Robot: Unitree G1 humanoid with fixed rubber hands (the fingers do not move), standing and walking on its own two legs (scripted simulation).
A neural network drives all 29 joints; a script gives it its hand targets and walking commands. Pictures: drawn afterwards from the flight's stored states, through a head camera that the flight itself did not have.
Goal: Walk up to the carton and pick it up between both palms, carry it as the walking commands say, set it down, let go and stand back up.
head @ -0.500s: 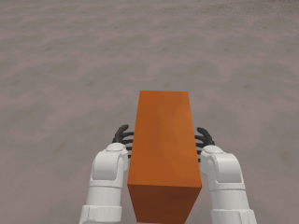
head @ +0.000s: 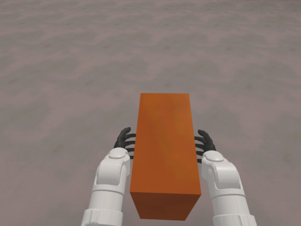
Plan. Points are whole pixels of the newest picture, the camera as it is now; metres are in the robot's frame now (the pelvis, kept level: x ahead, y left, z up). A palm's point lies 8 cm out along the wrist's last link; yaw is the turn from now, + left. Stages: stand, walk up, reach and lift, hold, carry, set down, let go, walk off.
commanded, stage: carry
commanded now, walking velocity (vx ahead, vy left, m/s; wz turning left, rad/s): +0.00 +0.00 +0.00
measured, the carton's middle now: (163, 159) +0.34 +0.00 -0.03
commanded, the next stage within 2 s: hold in 0.58 s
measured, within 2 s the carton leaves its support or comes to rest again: neither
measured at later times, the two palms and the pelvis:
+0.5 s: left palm (121, 154) +0.31 +0.12 +0.04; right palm (207, 156) +0.31 -0.12 +0.04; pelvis +0.01 +0.00 +0.00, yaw +0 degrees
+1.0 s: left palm (117, 156) +0.29 +0.12 +0.07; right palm (207, 152) +0.31 -0.11 +0.06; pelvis +0.00 -0.02 +0.00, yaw +10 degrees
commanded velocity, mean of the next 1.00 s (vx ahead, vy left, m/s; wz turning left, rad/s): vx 0.00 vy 0.00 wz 0.00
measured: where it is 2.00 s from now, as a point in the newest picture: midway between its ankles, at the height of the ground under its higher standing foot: outside the picture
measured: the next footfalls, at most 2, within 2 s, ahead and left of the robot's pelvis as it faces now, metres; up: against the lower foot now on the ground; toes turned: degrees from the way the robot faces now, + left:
none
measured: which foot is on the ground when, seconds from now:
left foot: down 0.00-1.00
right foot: down 0.00-1.00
